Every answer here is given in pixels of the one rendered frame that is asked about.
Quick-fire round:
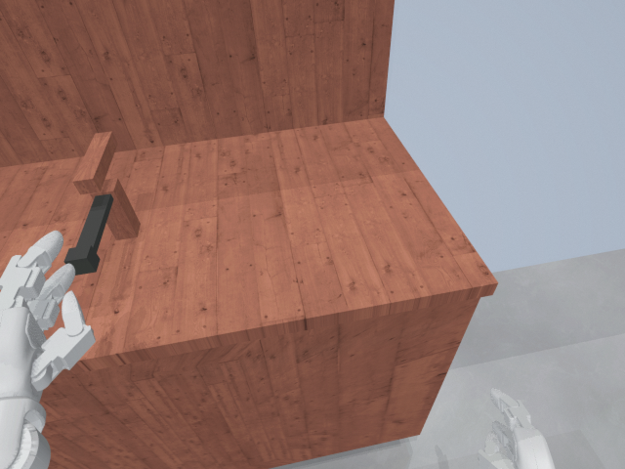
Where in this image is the tap lever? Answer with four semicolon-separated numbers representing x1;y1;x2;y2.
64;194;113;276

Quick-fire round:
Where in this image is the right robot hand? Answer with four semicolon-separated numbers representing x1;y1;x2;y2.
479;388;555;469

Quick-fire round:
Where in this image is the left robot hand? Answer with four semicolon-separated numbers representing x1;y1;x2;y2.
0;231;96;403

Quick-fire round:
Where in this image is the counter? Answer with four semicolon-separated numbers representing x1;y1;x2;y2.
0;0;498;469

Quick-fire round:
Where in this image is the left robot forearm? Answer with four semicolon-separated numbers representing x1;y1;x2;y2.
0;396;51;469

